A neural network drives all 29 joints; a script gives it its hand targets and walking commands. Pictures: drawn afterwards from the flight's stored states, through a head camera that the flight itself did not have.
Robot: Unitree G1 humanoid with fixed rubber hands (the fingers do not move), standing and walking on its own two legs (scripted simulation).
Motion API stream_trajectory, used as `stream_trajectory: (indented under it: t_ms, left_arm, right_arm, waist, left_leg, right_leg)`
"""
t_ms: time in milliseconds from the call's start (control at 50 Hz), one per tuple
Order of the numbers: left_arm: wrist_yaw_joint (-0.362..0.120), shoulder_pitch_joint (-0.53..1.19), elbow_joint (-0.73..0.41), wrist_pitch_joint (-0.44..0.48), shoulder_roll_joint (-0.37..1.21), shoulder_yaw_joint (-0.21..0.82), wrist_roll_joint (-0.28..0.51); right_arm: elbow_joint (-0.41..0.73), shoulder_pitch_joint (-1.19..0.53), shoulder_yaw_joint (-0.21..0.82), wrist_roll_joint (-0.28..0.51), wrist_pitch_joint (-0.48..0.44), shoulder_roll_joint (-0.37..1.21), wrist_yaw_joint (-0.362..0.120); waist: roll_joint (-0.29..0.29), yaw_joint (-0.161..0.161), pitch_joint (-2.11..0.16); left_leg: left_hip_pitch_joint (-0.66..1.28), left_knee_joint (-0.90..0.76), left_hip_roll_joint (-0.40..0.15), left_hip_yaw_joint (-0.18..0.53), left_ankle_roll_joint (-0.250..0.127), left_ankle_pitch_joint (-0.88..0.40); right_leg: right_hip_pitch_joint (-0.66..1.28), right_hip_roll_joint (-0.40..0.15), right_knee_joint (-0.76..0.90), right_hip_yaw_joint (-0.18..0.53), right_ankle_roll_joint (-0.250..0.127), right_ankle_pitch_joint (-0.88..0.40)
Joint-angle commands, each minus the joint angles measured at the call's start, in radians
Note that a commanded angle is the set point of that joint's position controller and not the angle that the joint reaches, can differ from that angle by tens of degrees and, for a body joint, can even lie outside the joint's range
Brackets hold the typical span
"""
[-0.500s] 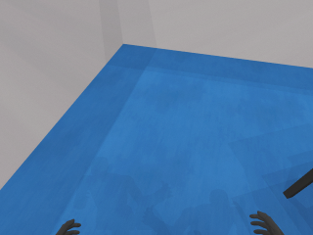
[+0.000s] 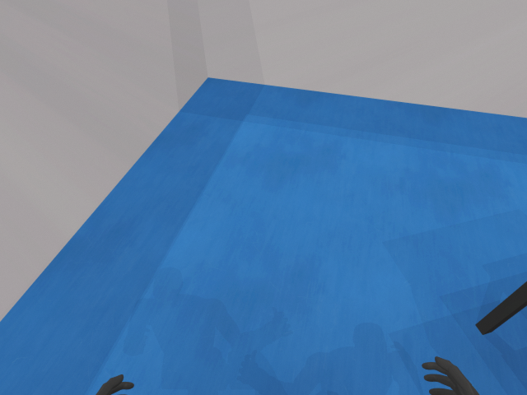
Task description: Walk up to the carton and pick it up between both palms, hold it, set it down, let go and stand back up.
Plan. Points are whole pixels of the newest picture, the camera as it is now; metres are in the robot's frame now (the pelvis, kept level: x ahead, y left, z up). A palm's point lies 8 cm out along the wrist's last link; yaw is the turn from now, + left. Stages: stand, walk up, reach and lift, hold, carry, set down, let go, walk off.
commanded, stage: stand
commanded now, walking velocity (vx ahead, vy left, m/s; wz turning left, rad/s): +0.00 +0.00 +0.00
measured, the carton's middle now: out of the picture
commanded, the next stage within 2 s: none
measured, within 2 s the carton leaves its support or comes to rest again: neither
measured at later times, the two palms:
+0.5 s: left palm out of the picture +0.11 +0.28 -0.09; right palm out of the picture +0.13 -0.28 -0.07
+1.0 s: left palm out of the picture +0.09 +0.29 -0.10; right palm out of the picture +0.12 -0.27 -0.07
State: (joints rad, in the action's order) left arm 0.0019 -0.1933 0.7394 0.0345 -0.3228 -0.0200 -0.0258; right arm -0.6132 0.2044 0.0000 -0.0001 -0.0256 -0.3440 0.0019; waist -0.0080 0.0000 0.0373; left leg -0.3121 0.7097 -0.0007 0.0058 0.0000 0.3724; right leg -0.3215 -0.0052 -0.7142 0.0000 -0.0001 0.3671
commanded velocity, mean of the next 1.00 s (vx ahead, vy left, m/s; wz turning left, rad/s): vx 0.00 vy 0.00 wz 0.00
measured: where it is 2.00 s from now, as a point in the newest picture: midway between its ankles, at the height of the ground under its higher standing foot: outside the picture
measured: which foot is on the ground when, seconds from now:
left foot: down 0.00-1.00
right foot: down 0.00-1.00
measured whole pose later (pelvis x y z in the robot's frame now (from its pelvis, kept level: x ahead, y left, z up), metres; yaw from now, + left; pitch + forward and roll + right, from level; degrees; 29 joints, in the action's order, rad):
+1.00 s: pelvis -0.02 +0.01 +0.00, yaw +0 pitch -3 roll -1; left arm 0.00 -0.19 0.82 0.03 -0.33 -0.02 -0.03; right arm -0.69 0.20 0.00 0.00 -0.03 -0.34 0.00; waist -0.01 0.00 0.05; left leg -0.31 0.71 0.00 0.01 0.00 0.35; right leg -0.31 -0.01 -0.69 0.00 0.00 0.33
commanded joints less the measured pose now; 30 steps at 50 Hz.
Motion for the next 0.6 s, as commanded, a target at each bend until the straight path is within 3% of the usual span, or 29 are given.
stream_trajectory:
  t_ms: [0, 580]
  left_arm:
    - [0.000, 0.070, -0.031, 0.029, -0.229, -0.066, 0.017]
    - [-0.005, 0.083, 0.023, 0.025, -0.234, -0.062, 0.015]
  right_arm:
    - [-0.014, -0.056, -0.074, -0.018, -0.036, -0.215, 0.009]
    - [-0.063, -0.074, -0.069, -0.017, -0.037, -0.229, 0.004]
  waist:
    - [-0.005, 0.003, -0.094]
    - [0.010, -0.001, -0.045]
  left_leg:
    - [0.052, -0.130, -0.087, 0.089, -0.078, -0.235]
    - [0.021, -0.202, -0.101, 0.127, -0.078, -0.129]
  right_leg:
    - [0.042, -0.093, 0.157, 0.128, -0.080, -0.237]
    - [0.028, -0.084, 0.200, 0.126, -0.072, -0.132]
